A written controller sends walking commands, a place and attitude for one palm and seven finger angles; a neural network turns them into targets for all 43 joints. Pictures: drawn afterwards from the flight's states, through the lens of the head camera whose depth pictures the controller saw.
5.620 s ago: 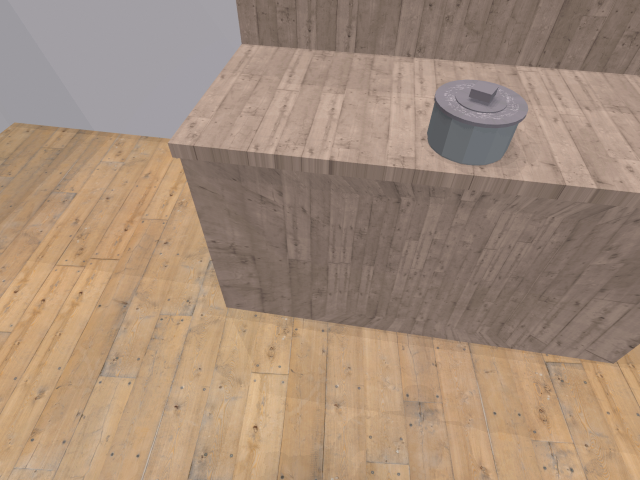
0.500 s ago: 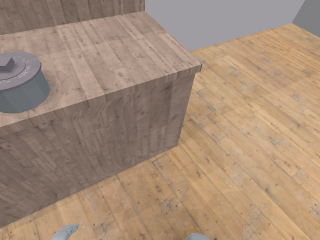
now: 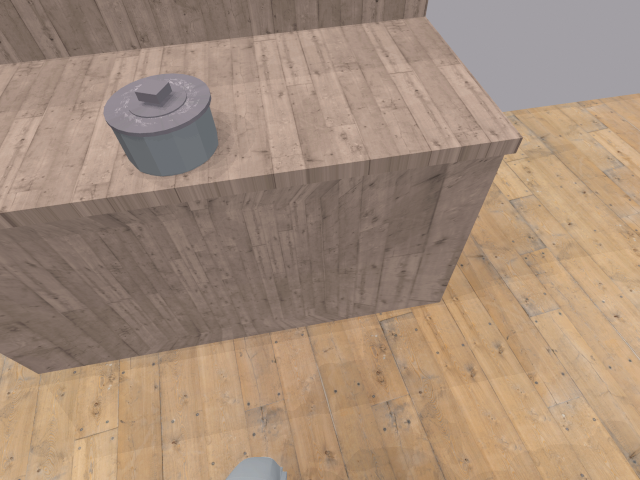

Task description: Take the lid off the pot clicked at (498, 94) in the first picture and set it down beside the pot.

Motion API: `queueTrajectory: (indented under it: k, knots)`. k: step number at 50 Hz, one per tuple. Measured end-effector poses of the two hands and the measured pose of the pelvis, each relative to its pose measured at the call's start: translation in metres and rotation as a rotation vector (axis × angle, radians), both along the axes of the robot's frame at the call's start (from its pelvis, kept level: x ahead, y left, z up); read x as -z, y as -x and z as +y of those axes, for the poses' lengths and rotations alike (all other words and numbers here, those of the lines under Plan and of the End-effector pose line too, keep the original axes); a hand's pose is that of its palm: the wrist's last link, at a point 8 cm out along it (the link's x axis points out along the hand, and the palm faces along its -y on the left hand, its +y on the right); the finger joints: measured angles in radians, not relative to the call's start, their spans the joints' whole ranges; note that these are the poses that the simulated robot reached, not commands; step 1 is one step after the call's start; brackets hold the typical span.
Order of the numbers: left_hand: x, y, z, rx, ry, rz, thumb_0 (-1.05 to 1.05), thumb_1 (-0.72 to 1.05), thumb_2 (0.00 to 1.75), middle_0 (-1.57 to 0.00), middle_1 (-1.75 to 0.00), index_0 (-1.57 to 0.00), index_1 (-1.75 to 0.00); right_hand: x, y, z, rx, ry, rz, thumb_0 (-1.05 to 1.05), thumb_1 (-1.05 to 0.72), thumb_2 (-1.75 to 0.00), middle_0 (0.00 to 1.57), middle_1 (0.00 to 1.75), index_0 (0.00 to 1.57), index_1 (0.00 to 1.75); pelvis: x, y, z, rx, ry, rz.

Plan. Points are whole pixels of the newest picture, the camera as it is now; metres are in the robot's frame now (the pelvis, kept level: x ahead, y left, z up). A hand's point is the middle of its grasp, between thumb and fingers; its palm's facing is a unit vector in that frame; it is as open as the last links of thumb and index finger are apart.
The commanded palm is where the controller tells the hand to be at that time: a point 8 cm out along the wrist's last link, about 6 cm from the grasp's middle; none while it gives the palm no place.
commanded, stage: turn to face it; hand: left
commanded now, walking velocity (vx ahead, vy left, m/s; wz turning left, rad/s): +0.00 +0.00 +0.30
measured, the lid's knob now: (153, 91) +0.71 +0.34 +0.09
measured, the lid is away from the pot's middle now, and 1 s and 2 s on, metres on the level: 0.00 0.00 0.00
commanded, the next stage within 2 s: take the last steps up to it in 0.20 s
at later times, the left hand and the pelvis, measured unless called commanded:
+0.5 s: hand out of the picture +0.02 +0.27 -0.17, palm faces +0.16 -0.96 -0.21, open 7.4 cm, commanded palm none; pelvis +0.00 +0.07 +0.00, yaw +7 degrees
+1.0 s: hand out of the picture +0.09 +0.19 -0.15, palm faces +0.22 -0.95 -0.23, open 7.3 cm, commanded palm none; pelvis +0.13 +0.02 +0.01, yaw +10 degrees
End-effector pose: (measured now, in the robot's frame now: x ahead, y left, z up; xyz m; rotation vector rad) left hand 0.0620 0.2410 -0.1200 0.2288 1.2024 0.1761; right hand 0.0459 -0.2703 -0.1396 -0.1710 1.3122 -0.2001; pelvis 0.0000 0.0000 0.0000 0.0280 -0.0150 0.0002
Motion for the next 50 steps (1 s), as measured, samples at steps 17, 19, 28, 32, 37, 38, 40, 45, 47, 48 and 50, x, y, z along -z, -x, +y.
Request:
queueTrajectory:
  k: [17, 19, 28, 32, 37, 38, 40, 45, 47, 48, 50]
  knots:
    - [0.03, 0.088, 0.084, -0.215, 0.054, 0.16, 0.01, 0.91, 0.9, -0.2, -0.3, -0.19, -0.3, -0.033, -0.09, 0.113, -0.244, 0.032, -0.193, 0.0, -0.91, -0.9, 0.2, 0.3, 0.2, 0.3, -0.001, 0.003, 0.063, -0.101, 0.054, -0.007]
    - [0.027, 0.082, 0.085, -0.212, 0.055, 0.133, 0.01, 0.91, 0.9, -0.2, -0.3, -0.19, -0.3, -0.031, -0.084, 0.12, -0.24, 0.016, -0.185, 0.0, -0.9, -0.9, 0.2, 0.3, 0.2, 0.3, -0.003, 0.003, 0.066, -0.108, 0.054, -0.01]
    - [0.016, 0.04, 0.073, -0.151, 0.066, 0.058, 0.01, 0.91, 0.9, -0.2, -0.3, -0.19, -0.3, -0.014, -0.024, 0.106, -0.139, -0.007, -0.076, -0.01, -0.92, -0.9, 0.2, 0.3, 0.2, 0.3, -0.004, -0.012, 0.065, -0.125, 0.024, -0.005]
    - [0.01, 0.007, 0.06, -0.119, 0.064, 0.021, 0.01, 0.91, 0.9, -0.2, -0.3, -0.19, -0.3, -0.003, 0.012, 0.091, -0.093, -0.02, 0.049, 0.0, -0.92, -0.9, 0.2, 0.3, 0.2, 0.3, -0.003, -0.026, 0.056, -0.133, 0.014, -0.001]
    - [0.008, -0.038, 0.038, -0.091, 0.044, -0.037, 0.01, 0.9, 0.9, -0.2, -0.3, -0.19, -0.3, 0.012, 0.041, 0.071, -0.047, -0.049, 0.199, 0.0, -0.91, -0.9, 0.2, 0.3, 0.2, 0.3, 0.006, -0.053, 0.035, -0.132, -0.003, 0.001]
    - [0.01, -0.044, 0.033, -0.095, 0.039, -0.05, 0.01, 0.9, 0.9, -0.2, -0.3, -0.2, -0.3, 0.016, 0.043, 0.067, -0.045, -0.055, 0.223, 0.0, -0.91, -0.9, 0.2, 0.3, 0.2, 0.3, 0.009, -0.058, 0.031, -0.136, 0.004, -0.004]
    - [0.009, -0.049, 0.024, -0.116, 0.039, -0.065, 0.01, 0.9, 0.9, -0.2, -0.3, -0.2, -0.3, 0.018, 0.036, 0.061, -0.056, -0.064, 0.257, 0.0, -0.91, -0.9, 0.2, 0.3, 0.2, 0.3, 0.009, -0.069, 0.025, -0.152, 0.016, -0.013]
    - [0.003, -0.032, 0.01, -0.205, 0.037, 0.016, 0.0, 0.92, 0.9, -0.21, -0.3, -0.2, -0.3, 0.01, -0.025, 0.053, -0.086, -0.075, 0.193, 0.01, -0.91, -0.9, 0.2, 0.3, 0.2, 0.3, -0.003, -0.1, 0.018, -0.158, 0.007, -0.009]
    - [0.002, -0.022, 0.005, -0.225, 0.042, 0.072, 0.0, 0.93, 0.9, -0.21, -0.3, -0.2, -0.3, 0.008, -0.058, 0.054, -0.099, -0.077, 0.142, 0.01, -0.91, -0.9, 0.19, 0.3, 0.2, 0.3, -0.006, -0.113, 0.018, -0.163, 0.008, -0.006]
    - [0.002, -0.018, 0.003, -0.234, 0.047, 0.099, 0.0, 0.93, 0.9, -0.2, -0.3, -0.2, -0.3, 0.008, -0.074, 0.055, -0.108, -0.078, 0.118, 0.01, -0.91, -0.9, 0.19, 0.3, 0.2, 0.3, -0.006, -0.119, 0.019, -0.166, 0.009, -0.004]
    - [0.002, -0.01, -0.003, -0.254, 0.061, 0.149, 0.01, 0.92, 0.9, -0.2, -0.3, -0.2, -0.3, 0.008, -0.108, 0.061, -0.128, -0.082, 0.075, 0.0, -0.91, -0.9, 0.19, 0.3, 0.2, 0.3, -0.007, -0.131, 0.022, -0.17, 0.011, -0.002]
